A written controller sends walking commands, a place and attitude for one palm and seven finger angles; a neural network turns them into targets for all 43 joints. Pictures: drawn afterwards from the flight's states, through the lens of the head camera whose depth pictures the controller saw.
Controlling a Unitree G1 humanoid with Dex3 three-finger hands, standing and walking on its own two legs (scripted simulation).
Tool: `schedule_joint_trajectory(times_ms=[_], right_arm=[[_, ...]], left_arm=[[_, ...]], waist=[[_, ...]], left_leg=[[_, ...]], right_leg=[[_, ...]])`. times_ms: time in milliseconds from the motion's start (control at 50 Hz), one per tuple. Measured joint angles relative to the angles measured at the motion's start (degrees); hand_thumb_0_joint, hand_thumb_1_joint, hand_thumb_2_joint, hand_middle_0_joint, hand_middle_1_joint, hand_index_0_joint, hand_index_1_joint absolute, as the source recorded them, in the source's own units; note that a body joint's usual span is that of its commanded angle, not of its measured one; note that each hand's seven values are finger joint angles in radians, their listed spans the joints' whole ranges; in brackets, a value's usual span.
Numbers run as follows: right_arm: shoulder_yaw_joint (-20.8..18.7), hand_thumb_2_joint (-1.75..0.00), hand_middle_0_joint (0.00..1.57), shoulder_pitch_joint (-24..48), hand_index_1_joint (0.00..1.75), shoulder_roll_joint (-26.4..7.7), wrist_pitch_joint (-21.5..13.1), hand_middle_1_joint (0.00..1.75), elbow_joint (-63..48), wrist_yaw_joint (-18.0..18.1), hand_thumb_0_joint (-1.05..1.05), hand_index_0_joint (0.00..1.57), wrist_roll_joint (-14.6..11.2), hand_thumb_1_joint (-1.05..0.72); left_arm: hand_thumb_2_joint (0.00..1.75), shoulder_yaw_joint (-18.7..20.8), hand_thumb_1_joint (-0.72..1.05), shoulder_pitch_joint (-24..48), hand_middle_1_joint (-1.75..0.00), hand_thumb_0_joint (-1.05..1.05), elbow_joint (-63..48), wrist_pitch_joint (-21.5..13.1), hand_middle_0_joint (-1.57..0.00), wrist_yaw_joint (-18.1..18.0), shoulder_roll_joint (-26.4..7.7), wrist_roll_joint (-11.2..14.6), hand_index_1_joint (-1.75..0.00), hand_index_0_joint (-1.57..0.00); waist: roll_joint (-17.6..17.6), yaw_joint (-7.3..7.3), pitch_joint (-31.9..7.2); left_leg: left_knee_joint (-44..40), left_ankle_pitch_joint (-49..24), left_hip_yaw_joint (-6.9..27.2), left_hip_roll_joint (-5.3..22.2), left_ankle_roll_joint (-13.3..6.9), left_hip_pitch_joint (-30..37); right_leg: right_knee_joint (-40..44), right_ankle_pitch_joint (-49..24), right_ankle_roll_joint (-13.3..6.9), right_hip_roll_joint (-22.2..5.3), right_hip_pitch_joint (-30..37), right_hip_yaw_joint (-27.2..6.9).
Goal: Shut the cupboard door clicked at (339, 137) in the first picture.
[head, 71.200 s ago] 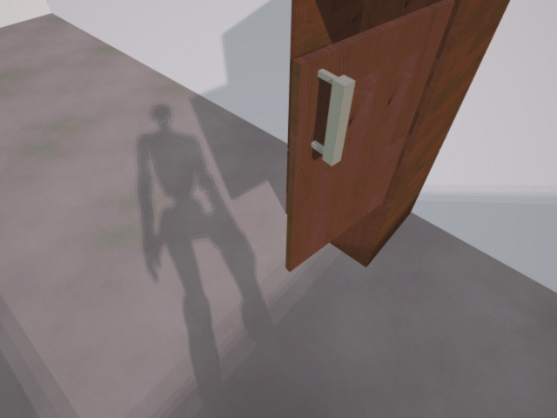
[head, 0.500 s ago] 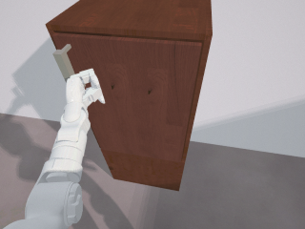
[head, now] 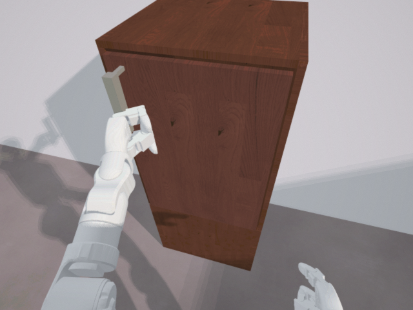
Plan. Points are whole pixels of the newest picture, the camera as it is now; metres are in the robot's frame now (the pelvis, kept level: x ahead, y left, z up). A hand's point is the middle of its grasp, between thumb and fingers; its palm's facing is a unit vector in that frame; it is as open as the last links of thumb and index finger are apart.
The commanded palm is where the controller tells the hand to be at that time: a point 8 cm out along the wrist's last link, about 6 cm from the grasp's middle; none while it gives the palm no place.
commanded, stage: draw the hand back to the body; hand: left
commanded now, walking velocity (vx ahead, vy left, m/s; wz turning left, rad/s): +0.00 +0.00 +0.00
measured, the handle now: (123, 101) +0.53 +0.23 +0.15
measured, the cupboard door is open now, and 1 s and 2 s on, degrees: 0 0 0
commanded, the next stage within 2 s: step back with the hand held close in 1.46 s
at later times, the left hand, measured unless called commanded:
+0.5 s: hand (95, 180) +0.28 +0.20 +0.16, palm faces +0.19 -0.97 -0.16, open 3.0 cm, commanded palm +0.24 +0.25 +0.17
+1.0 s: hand (34, 221) +0.21 +0.27 +0.16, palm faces +0.38 -0.85 -0.37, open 5.5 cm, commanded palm +0.15 +0.31 +0.18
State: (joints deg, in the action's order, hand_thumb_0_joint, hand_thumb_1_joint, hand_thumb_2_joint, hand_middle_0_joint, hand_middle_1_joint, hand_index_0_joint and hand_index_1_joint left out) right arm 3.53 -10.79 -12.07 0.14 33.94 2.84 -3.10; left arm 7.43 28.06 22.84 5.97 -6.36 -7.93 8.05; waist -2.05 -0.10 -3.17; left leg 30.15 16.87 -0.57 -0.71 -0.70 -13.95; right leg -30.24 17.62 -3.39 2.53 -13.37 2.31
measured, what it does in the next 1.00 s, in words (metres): stands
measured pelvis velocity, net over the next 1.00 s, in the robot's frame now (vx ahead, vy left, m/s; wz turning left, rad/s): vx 0.00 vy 0.02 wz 0.00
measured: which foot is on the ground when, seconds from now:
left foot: down 0.00-1.00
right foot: down 0.00-1.00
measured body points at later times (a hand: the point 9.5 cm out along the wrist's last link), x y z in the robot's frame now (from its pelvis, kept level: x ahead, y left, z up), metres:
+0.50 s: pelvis -0.01 +0.02 +0.00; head -0.05 -0.01 +0.45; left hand +0.26 +0.25 +0.17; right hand +0.20 -0.20 -0.06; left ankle -0.01 +0.11 -0.73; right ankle -0.02 -0.08 -0.73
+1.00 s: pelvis +0.00 +0.02 +0.01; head -0.02 +0.00 +0.46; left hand +0.18 +0.31 +0.18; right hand +0.18 -0.20 -0.08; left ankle -0.01 +0.11 -0.73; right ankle -0.02 -0.08 -0.73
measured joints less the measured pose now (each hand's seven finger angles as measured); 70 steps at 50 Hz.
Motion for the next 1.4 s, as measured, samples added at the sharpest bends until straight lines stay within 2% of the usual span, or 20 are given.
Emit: schedule_joint_trajectory(times_ms=[80,180,240,340,400,460,540,700,800,940,1140,1260,1400], right_arm=[[-0.3,-0.90,0.20,-2.7,0.30,-0.6,0.7,0.30,1.0,-0.1,0.01,0.20,-0.4,-0.91],[-0.6,-0.90,0.20,-3.9,0.30,-1.7,1.4,0.30,1.8,0.6,0.01,0.20,-1.1,-0.91],[-1.0,-0.90,0.20,-3.5,0.30,-2.3,0.6,0.30,1.6,1.2,0.01,0.20,-1.2,-0.91],[-1.3,-0.90,0.20,-1.6,0.30,-2.8,-1.2,0.30,1.2,1.6,0.01,0.20,-1.1,-0.91],[-0.8,-0.90,0.20,-0.1,0.30,-2.5,-1.6,0.30,0.9,1.7,0.01,0.20,-1.2,-0.91],[-0.4,-0.90,0.20,1.6,0.30,-1.7,-2.0,0.30,0.2,1.2,0.01,0.20,0.1,-0.91],[0.1,-0.90,0.20,2.4,0.30,-0.7,-1.8,0.30,-1.0,0.7,0.01,0.20,0.9,-0.91],[0.2,-0.90,0.20,0.3,0.30,-0.4,-2.1,0.30,1.1,0.7,0.01,0.20,1.6,-0.91],[-0.2,-0.90,0.21,-0.6,0.30,-0.6,-1.7,0.30,2.5,0.7,0.01,0.20,1.7,-0.91],[-1.4,-0.90,0.21,-1.0,0.30,-0.7,-1.3,0.30,2.2,0.5,0.01,0.20,1.7,-0.91],[-3.0,-0.90,0.20,-1.1,0.30,-1.9,-3.2,0.30,1.5,0.9,0.01,0.20,1.6,-0.91],[-2.9,-0.90,0.20,0.1,0.30,-1.8,-3.4,0.30,1.6,1.1,0.01,0.20,1.7,-0.91],[-2.0,-0.90,0.20,0.3,0.30,-0.4,-3.5,0.30,1.4,1.1,0.01,0.20,2.0,-0.91]], left_arm=[[0.90,0.8,0.90,-5.7,-1.50,0.02,-5.4,-0.5,-1.30,2.2,-1.3,0.5,-1.50,-1.29],[0.90,1.9,0.90,-12.0,-1.50,0.01,-11.3,3.3,-1.30,5.0,-3.3,2.3,-1.50,-1.29],[0.90,2.0,0.90,-15.6,-1.50,0.02,-16.0,4.8,-1.30,5.5,-3.9,2.8,-1.50,-1.29],[0.90,1.0,0.90,-20.2,-1.49,0.02,-23.3,4.7,-1.30,6.4,-3.7,3.5,-1.50,-1.29],[0.90,1.1,0.90,-21.6,-1.47,0.02,-25.3,5.8,-1.28,7.2,-4.0,4.0,-1.48,-1.27],[0.90,0.1,0.90,-24.8,-1.42,0.01,-26.5,1.8,-1.24,5.5,-5.9,0.7,-1.43,-1.23],[0.90,-0.1,0.89,-30.1,-1.34,0.01,-28.2,-2.8,-1.16,4.0,-7.5,-1.6,-1.34,-1.15],[0.90,2.1,0.89,-37.0,-1.12,0.02,-33.3,-7.5,-0.96,1.6,-9.3,-3.7,-1.13,-0.95],[0.90,4.0,0.89,-40.8,-0.97,0.02,-36.1,-9.6,-0.83,1.3,-9.6,-3.8,-0.98,-0.82],[0.90,7.0,0.89,-48.2,-0.76,0.01,-38.6,-10.4,-0.64,2.0,-10.6,-3.7,-0.77,-0.63],[0.90,12.2,0.89,-56.7,-0.47,0.01,-45.0,-11.3,-0.37,0.9,-12.7,-3.8,-0.47,-0.36],[0.90,11.7,0.89,-54.4,-0.36,0.01,-43.4,-11.0,-0.27,0.2,-11.2,-4.1,-0.36,-0.26],[0.90,10.3,0.89,-54.1,-0.31,0.01,-43.9,-10.1,-0.22,0.4,-11.0,-4.1,-0.32,-0.22]], waist=[[-0.5,-0.34,-0.7],[-0.5,-0.57,-0.2],[-0.5,-0.82,0.4],[-0.9,-1.34,0.4],[-0.9,-1.59,-0.1],[-1.0,-1.25,0.3],[-1.1,-1.49,2.0],[-1.9,-3.29,3.9],[-2.7,-2.99,3.4],[-2.2,-2.26,3.0],[-2.5,-3.49,2.0],[-2.5,-4.32,2.5],[-1.7,-3.93,2.3]], left_leg=[[-0.6,0.2,-0.5,0.0,-0.2,1.4],[-1.2,0.2,-0.4,0.0,-0.4,3.2],[-1.2,0.1,-0.3,-0.1,-0.6,3.8],[-1.2,-0.2,-0.1,-0.5,-0.9,4.5],[-1.3,-0.4,0.1,-0.7,-1.0,4.8],[-2.3,-1.1,0.1,-0.9,-1.1,5.5],[-4.0,-2.4,0.1,-1.0,-1.2,6.1],[-6.0,-3.5,0.5,-1.1,-1.4,7.5],[-6.8,-3.5,0.3,-1.5,-1.7,8.4],[-6.6,-2.7,-0.2,-1.1,-1.6,8.6],[-5.6,-1.3,0.0,-1.0,-1.6,8.5],[-5.4,-1.5,0.6,-1.4,-1.7,8.1],[-5.7,-1.4,0.5,-1.2,-1.5,8.1]], right_leg=[[0.6,0.1,0.3,0.0,1.3,-0.5],[1.7,-0.2,0.5,0.0,3.4,-0.5],[2.2,-0.5,0.6,0.0,4.2,-0.4],[2.3,-0.8,0.9,-0.4,5.1,-0.2],[2.3,-0.9,1.1,-0.7,5.5,0.0],[3.1,-1.4,1.2,-0.9,6.1,0.0],[4.7,-2.7,1.3,-0.9,6.7,0.0],[7.6,-4.1,1.5,-1.0,8.6,0.3],[8.1,-3.9,1.8,-1.3,9.3,0.1],[8.2,-3.5,1.8,-1.0,9.4,-0.5],[8.0,-2.5,1.9,-0.9,9.8,-0.3],[7.5,-2.2,1.9,-1.2,9.4,0.3],[7.6,-2.1,1.7,-1.0,9.3,0.2]])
